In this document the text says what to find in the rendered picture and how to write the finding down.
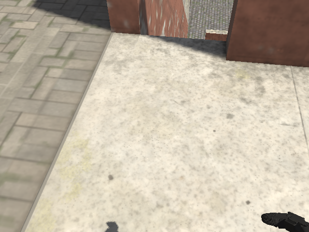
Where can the robot right hand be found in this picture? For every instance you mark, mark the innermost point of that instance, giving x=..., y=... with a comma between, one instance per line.
x=289, y=221

